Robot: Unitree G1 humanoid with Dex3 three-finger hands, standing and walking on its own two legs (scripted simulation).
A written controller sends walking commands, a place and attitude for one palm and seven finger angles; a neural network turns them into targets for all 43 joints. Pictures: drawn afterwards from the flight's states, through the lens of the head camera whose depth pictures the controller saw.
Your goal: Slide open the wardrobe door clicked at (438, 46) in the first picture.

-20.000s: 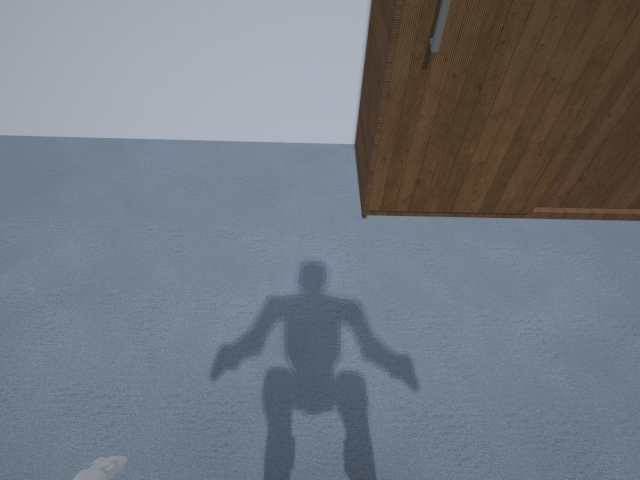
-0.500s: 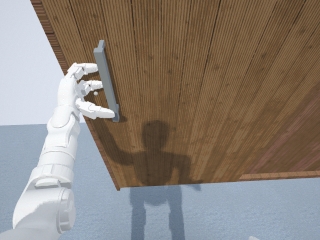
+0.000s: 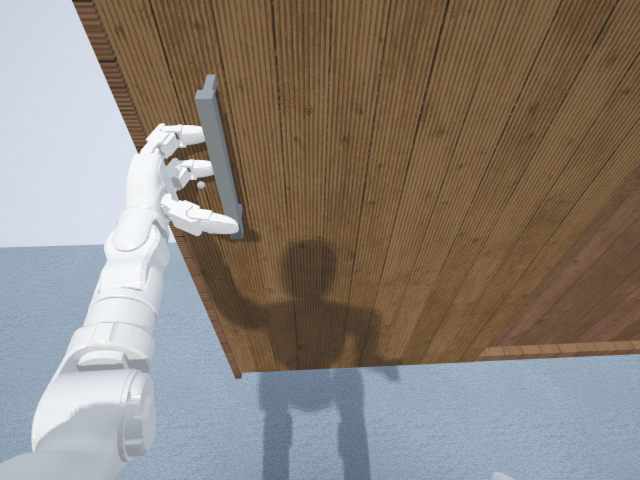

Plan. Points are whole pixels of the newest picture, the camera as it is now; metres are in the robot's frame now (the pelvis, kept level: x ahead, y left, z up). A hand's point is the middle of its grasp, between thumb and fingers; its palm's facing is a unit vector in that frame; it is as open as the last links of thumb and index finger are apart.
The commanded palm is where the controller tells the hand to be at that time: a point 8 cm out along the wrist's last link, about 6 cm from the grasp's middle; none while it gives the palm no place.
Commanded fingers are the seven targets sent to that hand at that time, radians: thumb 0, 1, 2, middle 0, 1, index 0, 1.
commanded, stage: slide the fingers in behind the handle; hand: left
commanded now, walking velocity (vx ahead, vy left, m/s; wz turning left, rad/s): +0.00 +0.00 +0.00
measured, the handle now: (225, 166) +0.49 +0.14 +0.13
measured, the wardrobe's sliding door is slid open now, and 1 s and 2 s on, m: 0.00 0.00 0.00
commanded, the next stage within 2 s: move the hooked fingers beside the handle in 0.32 s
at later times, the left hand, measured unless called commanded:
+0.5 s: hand (214, 187) +0.44 +0.15 +0.13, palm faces +0.06 -1.00 +0.00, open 13.9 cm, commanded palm +0.41 +0.19 +0.14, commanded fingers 0.00 -0.50 0.30 -0.30 -1.20 -0.30 -1.20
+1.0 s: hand (203, 194) +0.42 +0.15 +0.14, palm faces +0.07 -1.00 -0.01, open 14.0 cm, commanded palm +0.39 +0.20 +0.14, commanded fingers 0.00 -0.50 0.30 -0.30 -1.20 -0.30 -1.20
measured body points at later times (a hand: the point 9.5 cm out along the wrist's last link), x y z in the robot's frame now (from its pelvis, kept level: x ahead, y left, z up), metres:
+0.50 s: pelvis +0.00 -0.01 +0.00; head +0.04 -0.01 +0.45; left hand +0.43 +0.20 +0.14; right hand +0.10 -0.26 -0.12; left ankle +0.02 +0.10 -0.72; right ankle -0.01 -0.11 -0.72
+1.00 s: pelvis +0.01 -0.01 +0.00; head +0.02 -0.02 +0.45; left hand +0.41 +0.21 +0.14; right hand +0.12 -0.26 -0.11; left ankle +0.02 +0.10 -0.72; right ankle -0.01 -0.11 -0.72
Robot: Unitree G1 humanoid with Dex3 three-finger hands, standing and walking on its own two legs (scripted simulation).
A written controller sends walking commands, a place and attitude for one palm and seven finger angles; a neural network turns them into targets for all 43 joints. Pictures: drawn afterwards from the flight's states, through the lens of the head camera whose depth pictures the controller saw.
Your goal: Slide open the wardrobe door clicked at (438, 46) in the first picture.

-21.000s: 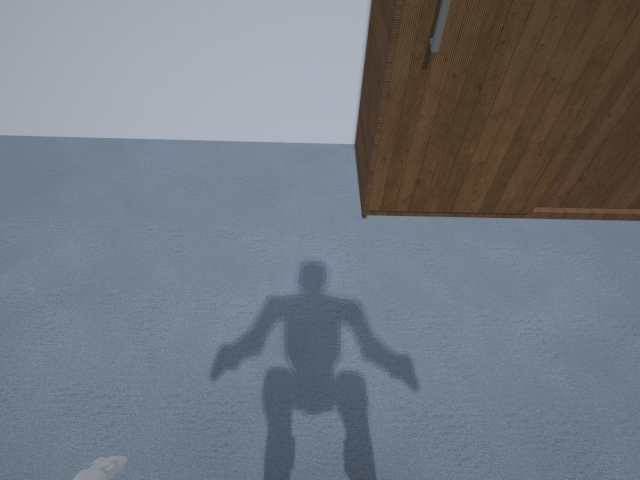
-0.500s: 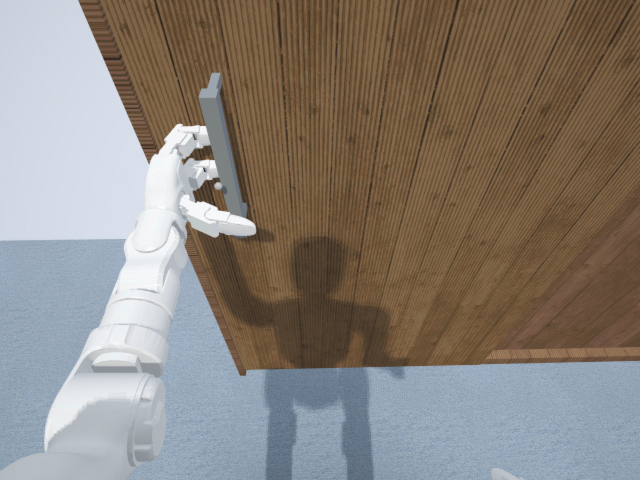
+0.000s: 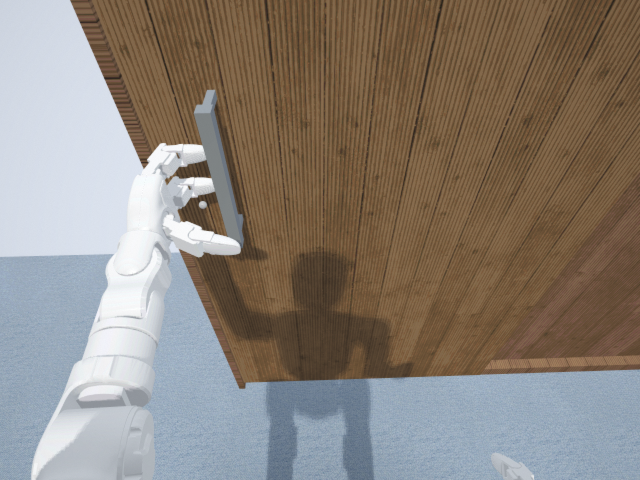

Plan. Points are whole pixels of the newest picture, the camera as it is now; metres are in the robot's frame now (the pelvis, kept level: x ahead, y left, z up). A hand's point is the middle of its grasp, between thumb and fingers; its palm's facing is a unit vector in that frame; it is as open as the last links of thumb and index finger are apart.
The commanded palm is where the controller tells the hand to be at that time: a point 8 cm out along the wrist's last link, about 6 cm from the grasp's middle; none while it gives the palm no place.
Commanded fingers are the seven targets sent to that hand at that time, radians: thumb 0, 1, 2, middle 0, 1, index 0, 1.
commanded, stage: move the hooked fingers beside the handle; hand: left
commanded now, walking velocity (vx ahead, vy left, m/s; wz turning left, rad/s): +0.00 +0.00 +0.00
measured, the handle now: (225, 178) +0.48 +0.15 +0.12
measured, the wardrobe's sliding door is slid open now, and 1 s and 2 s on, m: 0.00 0.00 0.00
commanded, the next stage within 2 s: feel for the door with the fingertips in 1.84 s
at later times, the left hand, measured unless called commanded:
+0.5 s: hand (186, 205) +0.41 +0.19 +0.14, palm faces +0.07 -1.00 +0.00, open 14.0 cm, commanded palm +0.38 +0.24 +0.13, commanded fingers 0.00 -0.50 0.30 -0.30 -1.20 -0.30 -1.20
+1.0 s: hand (171, 210) +0.40 +0.20 +0.14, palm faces +0.07 -1.00 +0.00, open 14.0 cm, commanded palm +0.37 +0.26 +0.13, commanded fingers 0.00 -0.50 0.30 -0.30 -1.20 -0.30 -1.20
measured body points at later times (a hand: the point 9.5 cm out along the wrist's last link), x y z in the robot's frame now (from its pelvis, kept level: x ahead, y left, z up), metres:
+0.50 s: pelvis +0.00 +0.01 +0.00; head +0.02 +0.01 +0.45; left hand +0.40 +0.24 +0.14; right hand +0.10 -0.24 -0.11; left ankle +0.01 +0.11 -0.73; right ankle -0.02 -0.10 -0.73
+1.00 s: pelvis +0.00 +0.01 +0.00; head +0.02 +0.01 +0.45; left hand +0.39 +0.26 +0.14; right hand +0.12 -0.24 -0.10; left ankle +0.01 +0.11 -0.73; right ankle -0.02 -0.10 -0.73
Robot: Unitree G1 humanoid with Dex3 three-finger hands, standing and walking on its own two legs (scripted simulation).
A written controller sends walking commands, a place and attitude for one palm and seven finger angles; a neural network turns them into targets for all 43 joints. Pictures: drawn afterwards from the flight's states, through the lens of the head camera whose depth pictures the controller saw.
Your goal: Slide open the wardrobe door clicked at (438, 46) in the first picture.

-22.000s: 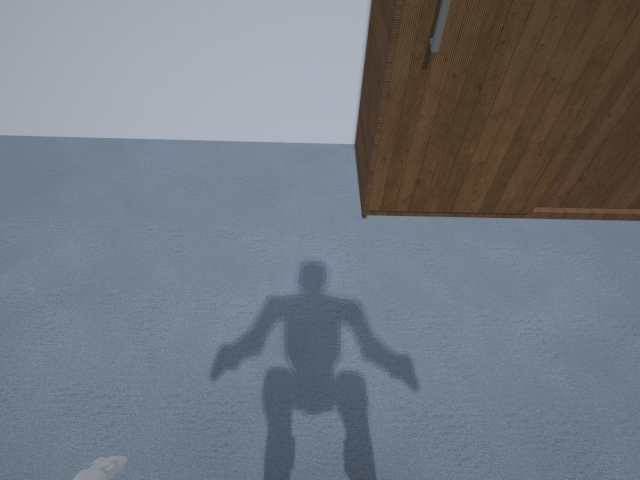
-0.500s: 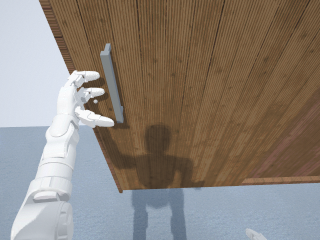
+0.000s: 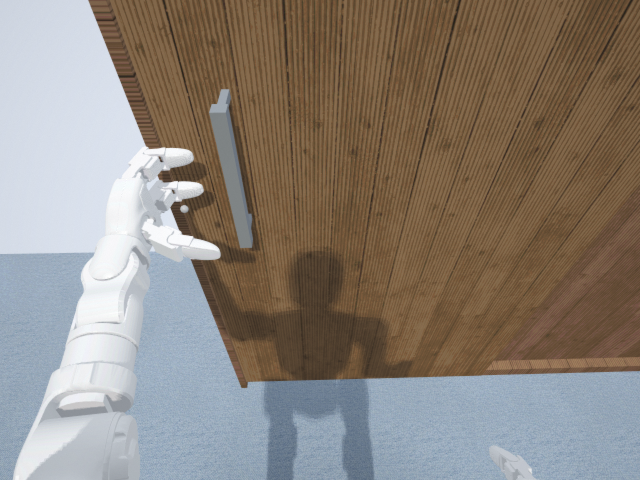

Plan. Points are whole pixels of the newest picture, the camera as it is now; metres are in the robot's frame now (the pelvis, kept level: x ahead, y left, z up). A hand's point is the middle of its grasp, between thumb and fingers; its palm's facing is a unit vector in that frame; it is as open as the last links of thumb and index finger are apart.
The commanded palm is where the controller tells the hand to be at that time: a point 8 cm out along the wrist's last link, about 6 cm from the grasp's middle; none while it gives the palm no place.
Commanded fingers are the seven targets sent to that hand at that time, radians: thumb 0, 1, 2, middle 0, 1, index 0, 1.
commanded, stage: move the hooked fingers beside the handle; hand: left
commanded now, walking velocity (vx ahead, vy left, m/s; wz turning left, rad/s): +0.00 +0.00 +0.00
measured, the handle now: (236, 177) +0.48 +0.14 +0.12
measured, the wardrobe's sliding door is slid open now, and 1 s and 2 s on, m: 0.00 0.00 0.00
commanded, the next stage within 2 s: feel for the door with the fingertips in 0.84 s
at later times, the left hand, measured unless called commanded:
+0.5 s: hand (186, 211) +0.40 +0.18 +0.14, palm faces +0.06 -1.00 +0.00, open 14.0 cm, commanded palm +0.36 +0.23 +0.13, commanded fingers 0.00 -0.50 0.30 -0.30 -1.20 -0.30 -1.20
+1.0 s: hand (193, 208) +0.41 +0.18 +0.13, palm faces +0.08 -1.00 -0.01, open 14.0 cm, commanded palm +0.38 +0.23 +0.13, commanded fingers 0.00 -0.50 0.30 -0.30 -1.20 -0.30 -1.20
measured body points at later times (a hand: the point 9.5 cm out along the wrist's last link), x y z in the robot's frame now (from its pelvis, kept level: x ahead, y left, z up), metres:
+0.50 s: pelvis +0.00 +0.00 +0.00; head +0.02 -0.01 +0.45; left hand +0.39 +0.24 +0.14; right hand +0.13 -0.26 -0.10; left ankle +0.01 +0.10 -0.73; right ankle -0.02 -0.11 -0.73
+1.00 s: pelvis +0.00 -0.01 +0.00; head +0.02 -0.02 +0.45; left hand +0.40 +0.23 +0.13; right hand +0.12 -0.27 -0.11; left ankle +0.01 +0.10 -0.73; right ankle -0.02 -0.11 -0.73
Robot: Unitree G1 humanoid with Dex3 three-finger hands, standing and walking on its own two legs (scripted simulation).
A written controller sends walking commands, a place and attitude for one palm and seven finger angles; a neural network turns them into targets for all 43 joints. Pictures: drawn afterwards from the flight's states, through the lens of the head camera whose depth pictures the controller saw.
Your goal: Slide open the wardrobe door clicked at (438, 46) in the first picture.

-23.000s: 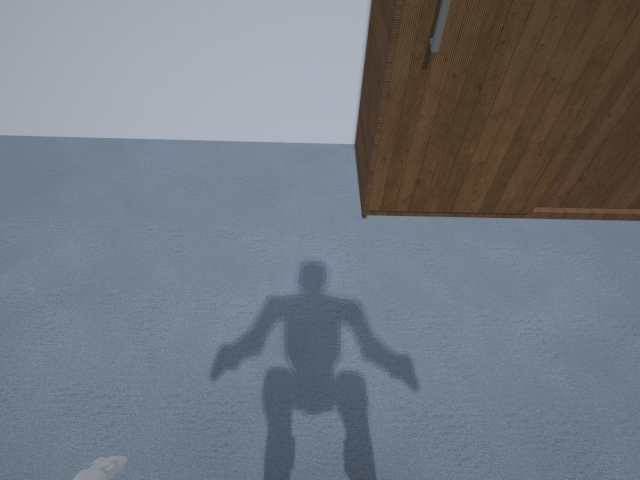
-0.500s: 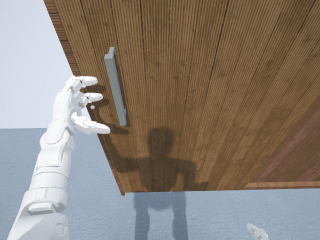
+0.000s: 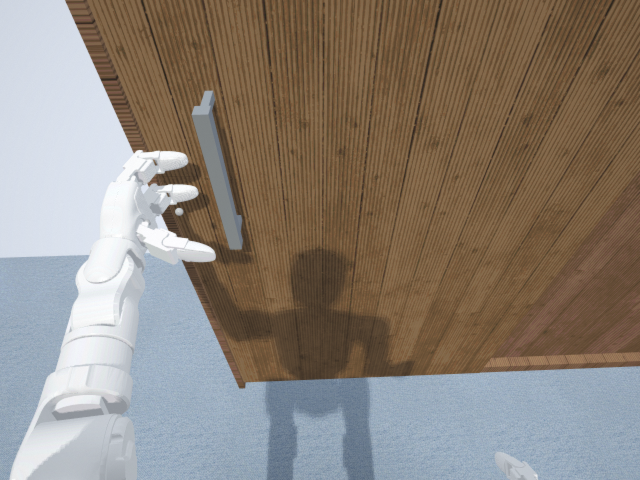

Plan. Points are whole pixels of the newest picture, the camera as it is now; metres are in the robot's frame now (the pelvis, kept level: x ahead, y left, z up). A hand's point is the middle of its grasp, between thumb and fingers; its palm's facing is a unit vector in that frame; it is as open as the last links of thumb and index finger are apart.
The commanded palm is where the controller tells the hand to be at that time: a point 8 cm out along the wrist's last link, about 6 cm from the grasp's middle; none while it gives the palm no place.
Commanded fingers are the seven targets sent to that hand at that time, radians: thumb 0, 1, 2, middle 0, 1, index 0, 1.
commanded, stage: feel for the door with the fingertips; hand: left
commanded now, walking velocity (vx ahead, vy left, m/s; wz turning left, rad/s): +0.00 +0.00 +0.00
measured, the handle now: (223, 179) +0.48 +0.15 +0.12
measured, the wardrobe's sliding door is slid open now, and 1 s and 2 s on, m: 0.00 0.00 0.00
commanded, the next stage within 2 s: slide the fingers in behind the handle in 0.86 s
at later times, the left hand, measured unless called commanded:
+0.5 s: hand (200, 205) +0.42 +0.17 +0.13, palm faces +0.07 -1.00 -0.01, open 14.0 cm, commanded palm +0.38 +0.22 +0.13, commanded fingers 0.00 -0.50 0.30 -0.30 -1.20 -0.30 -1.20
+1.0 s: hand (196, 195) +0.43 +0.18 +0.13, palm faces +0.05 -1.00 +0.01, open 13.8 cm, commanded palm +0.40 +0.23 +0.13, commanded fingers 0.00 -0.50 0.30 -0.30 -1.20 -0.30 -1.20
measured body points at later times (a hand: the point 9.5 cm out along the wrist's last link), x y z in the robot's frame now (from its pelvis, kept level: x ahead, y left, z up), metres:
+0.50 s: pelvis +0.00 +0.00 +0.00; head +0.02 +0.00 +0.45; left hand +0.41 +0.22 +0.14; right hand +0.13 -0.24 -0.11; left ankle +0.01 +0.11 -0.73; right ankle -0.02 -0.10 -0.73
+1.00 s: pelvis +0.00 +0.01 +0.00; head +0.03 +0.01 +0.45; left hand +0.43 +0.23 +0.13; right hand +0.08 -0.25 -0.12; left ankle +0.01 +0.11 -0.73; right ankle -0.02 -0.10 -0.73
